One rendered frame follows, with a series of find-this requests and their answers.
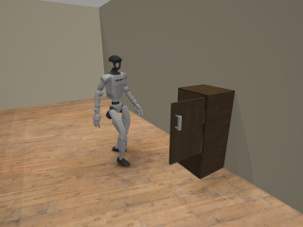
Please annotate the robot right upper arm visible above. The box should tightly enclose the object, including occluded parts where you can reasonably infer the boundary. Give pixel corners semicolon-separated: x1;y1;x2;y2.
97;74;111;96

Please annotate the cupboard door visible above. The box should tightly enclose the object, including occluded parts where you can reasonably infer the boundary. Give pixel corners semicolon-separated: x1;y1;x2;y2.
169;97;205;165

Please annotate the right robot hand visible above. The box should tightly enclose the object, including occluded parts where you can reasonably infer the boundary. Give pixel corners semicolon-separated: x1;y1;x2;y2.
93;113;101;128

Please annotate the left robot forearm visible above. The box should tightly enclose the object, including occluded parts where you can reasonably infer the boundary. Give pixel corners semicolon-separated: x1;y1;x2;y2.
125;89;137;105

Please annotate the robot left upper arm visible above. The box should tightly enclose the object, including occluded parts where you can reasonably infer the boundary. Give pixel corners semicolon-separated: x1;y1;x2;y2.
120;72;129;93

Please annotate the left robot foot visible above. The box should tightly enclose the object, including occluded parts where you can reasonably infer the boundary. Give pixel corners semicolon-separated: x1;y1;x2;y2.
112;147;127;151

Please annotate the handle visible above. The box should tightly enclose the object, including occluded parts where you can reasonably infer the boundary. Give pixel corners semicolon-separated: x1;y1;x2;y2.
175;115;182;131

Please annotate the left robot hand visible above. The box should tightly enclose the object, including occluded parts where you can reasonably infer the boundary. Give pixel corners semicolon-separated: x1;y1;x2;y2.
134;103;143;116

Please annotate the right robot forearm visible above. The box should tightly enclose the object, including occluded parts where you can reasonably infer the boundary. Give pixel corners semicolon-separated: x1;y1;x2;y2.
94;91;101;114

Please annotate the right robot thigh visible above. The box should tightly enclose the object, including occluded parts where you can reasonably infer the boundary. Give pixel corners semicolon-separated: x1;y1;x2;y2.
106;108;128;142

